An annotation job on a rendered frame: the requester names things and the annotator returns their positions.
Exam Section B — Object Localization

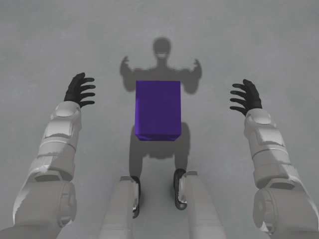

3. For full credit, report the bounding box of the robot left foot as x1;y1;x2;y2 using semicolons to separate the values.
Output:
131;176;141;219

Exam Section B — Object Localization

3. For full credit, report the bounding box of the robot right shin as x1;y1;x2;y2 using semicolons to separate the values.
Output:
178;170;199;203

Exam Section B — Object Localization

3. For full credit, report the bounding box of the robot left upper arm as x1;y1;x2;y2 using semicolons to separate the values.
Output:
0;180;77;239

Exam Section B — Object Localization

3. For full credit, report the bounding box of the robot left hand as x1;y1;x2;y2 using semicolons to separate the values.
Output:
64;72;96;108

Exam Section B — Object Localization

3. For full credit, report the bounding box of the robot right upper arm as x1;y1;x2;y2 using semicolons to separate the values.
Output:
253;187;319;239

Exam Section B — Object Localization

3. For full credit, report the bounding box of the robot right forearm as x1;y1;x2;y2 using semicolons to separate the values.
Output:
244;108;319;221

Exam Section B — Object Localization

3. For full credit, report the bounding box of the robot left forearm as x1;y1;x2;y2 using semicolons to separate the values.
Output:
12;101;82;224

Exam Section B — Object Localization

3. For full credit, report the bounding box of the carton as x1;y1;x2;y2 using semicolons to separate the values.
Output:
135;81;181;141

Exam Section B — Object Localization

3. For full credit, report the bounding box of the robot right hand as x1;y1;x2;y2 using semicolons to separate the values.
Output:
230;79;262;116

